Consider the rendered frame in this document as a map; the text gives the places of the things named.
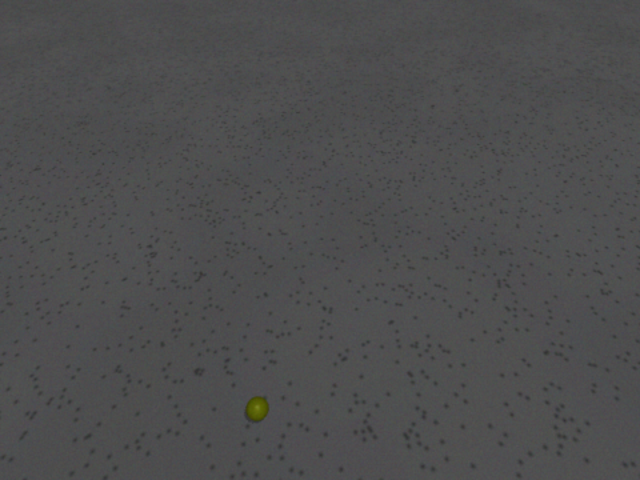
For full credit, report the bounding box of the ball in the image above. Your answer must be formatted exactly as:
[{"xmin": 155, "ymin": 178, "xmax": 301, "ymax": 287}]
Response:
[{"xmin": 246, "ymin": 397, "xmax": 269, "ymax": 421}]

